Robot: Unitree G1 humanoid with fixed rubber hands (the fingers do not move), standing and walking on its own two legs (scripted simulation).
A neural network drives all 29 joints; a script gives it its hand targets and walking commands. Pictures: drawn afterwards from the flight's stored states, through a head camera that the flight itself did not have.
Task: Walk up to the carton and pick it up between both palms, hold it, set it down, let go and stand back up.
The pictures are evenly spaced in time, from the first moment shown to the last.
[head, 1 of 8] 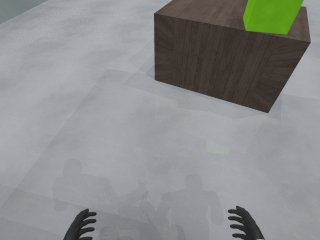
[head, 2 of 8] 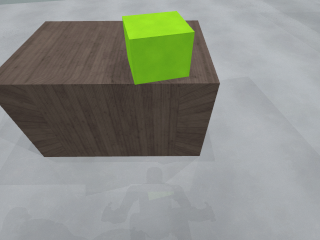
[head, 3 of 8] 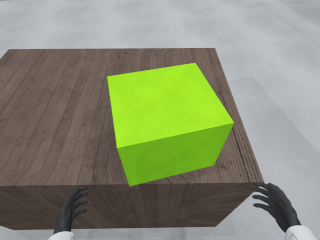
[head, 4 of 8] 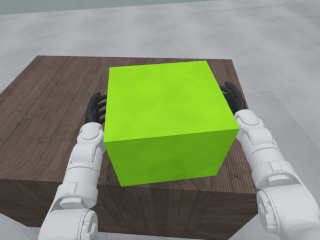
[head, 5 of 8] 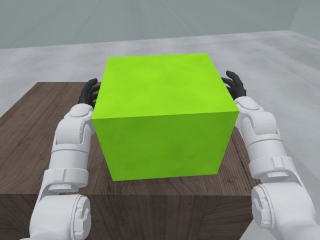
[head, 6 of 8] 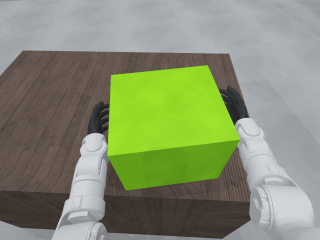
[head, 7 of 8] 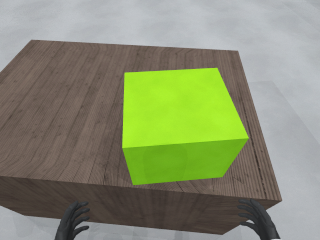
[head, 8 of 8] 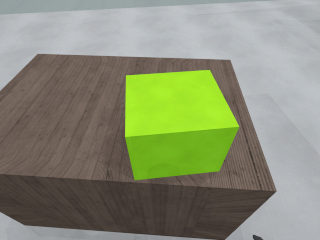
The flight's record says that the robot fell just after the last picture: no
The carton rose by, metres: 0.17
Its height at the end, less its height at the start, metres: +0.00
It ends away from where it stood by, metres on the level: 0.02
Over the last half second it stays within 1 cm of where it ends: yes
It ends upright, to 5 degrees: yes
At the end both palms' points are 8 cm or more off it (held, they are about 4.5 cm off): yes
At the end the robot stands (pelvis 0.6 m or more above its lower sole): yes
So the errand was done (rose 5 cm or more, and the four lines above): yes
